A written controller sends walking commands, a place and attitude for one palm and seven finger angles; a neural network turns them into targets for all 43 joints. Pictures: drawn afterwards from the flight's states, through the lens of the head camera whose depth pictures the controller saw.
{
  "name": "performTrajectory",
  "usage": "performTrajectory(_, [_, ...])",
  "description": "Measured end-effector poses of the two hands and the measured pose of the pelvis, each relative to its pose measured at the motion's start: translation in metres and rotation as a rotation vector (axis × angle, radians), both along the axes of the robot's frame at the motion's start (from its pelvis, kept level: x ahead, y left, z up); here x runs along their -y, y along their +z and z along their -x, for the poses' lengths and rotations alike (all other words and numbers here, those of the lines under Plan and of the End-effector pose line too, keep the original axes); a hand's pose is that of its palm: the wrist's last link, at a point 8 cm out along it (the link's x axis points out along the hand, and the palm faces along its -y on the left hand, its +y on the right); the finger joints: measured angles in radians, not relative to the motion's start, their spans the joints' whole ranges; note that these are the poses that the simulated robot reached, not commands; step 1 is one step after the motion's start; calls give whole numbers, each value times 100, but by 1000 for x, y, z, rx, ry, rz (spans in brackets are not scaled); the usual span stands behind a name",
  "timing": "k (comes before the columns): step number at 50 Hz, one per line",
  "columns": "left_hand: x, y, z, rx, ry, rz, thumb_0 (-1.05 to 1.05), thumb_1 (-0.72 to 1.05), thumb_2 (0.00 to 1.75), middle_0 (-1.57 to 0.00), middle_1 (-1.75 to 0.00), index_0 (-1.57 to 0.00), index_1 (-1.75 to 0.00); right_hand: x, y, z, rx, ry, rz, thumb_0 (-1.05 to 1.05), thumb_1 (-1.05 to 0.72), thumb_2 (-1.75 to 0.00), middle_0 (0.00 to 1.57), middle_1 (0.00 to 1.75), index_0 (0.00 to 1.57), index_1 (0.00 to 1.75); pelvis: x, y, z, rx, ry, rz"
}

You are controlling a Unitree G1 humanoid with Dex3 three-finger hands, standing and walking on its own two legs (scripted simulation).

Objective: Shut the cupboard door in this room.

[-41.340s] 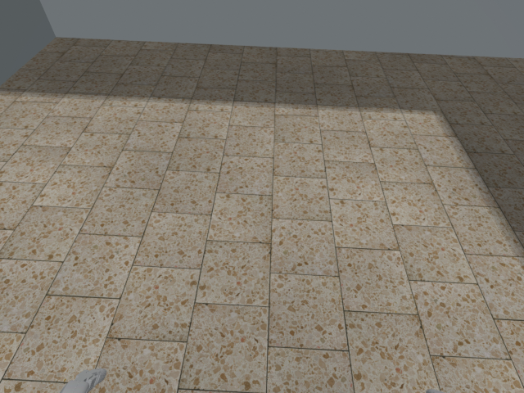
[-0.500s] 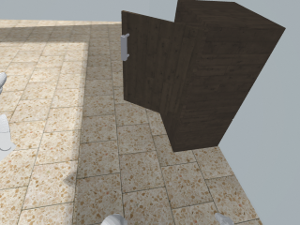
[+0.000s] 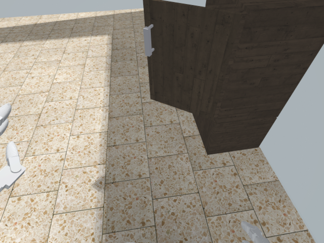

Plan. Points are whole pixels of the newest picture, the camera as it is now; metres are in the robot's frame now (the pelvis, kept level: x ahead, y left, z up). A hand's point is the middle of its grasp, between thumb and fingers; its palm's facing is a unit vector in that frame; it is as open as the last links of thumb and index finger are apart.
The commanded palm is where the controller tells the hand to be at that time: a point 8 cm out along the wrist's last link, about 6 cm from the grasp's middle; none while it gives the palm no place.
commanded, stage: let the arm hang, fingers relaxed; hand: left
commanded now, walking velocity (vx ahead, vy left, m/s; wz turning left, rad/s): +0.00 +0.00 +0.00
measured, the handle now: (150, 40) +0.99 +0.11 +0.02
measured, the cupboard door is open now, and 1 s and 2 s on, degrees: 54 54 54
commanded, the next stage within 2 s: look to check the result in 1.06 s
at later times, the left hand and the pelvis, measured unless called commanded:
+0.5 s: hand out of the picture +0.02 +0.19 -0.16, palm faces +0.04 -0.97 -0.22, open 7.1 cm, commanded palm none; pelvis +0.00 +0.00 +0.01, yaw +1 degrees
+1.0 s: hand out of the picture -0.03 +0.17 -0.17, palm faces +0.03 -0.99 -0.13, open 7.3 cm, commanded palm none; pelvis +0.00 +0.03 +0.01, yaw -1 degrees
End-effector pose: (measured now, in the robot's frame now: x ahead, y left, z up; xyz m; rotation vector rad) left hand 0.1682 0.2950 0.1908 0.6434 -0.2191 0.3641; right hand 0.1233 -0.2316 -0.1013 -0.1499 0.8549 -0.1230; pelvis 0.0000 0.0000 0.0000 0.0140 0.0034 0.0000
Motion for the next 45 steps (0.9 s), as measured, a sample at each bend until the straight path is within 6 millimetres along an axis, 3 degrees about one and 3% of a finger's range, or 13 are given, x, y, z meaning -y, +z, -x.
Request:
performTrajectory(2, [-11,-55,-14,-197,61,128,0,90,90,-20,-30,-21,-30,0,-11,-5,-32,34,-10,1,-90,-90,20,30,20,30,-5,-3,-2,2,27,-3])
performTrajectory(5, [-5,-161,-15,-547,124,332,0,90,90,-20,-30,-20,-30,-1,-31,-9,-64,62,-5,1,-90,-90,20,30,20,30,-11,-16,-1,4,32,4])
performTrajectory(8, [31,-254,19,-914,141,492,0,91,90,-19,-29,-19,-30,-3,-37,-3,-114,63,4,1,-90,-90,20,30,20,30,-10,-18,1,15,19,-3])
performTrajectory(10, [64,-295,54,-1114,123,580,1,91,90,-19,-29,-19,-30,-4,-33,5,-155,57,9,1,-90,-90,20,30,20,30,-6,-14,2,19,17,-5])
performTrajectory(12, [88,-318,84,-1208,141,689,-1,93,90,-20,-30,-20,-30,-5,-29,16,-206,51,22,1,-91,-90,20,30,20,30,-2,-11,3,19,29,-4])
performTrajectory(17, [78,-325,106,-1216,212,724,-9,102,89,-21,-30,-21,-30,-6,-23,49,-348,53,45,0,-90,-90,20,30,20,30,5,0,5,21,46,15])
performTrajectory(29, [50,-318,173,-1446,333,646,-1,93,90,-20,-30,-20,-30,-16,-35,121,-493,-68,-13,0,-91,-90,20,30,20,30,-9,10,5,48,8,25])
performTrajectory(38, [58,-324,199,-1539,348,686,0,91,90,-20,-30,-20,-30,-44,-37,176,-645,-107,-58,0,-91,-90,20,30,20,30,-18,12,3,47,-5,22])
performTrajectory(45, [69,-329,203,-1577,324,726,0,91,90,-20,-30,-20,-30,-64,-35,190,-681,-130,-77,0,-91,-90,20,30,20,30,-26,12,2,42,-11,20])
